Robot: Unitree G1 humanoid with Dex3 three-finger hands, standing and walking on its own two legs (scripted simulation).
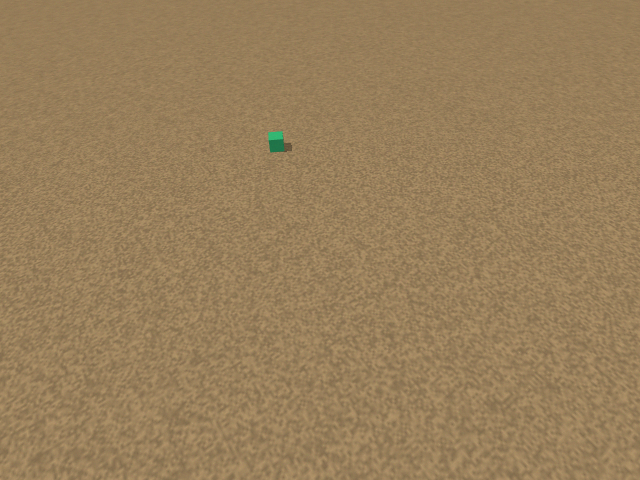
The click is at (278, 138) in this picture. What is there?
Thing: cube
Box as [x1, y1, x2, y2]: [268, 131, 283, 151]
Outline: 281,131 268,132 270,151 283,150
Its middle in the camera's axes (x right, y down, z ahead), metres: -0.25 -0.53 +2.13
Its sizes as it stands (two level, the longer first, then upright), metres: 0.078 0.078 0.078
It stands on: the floor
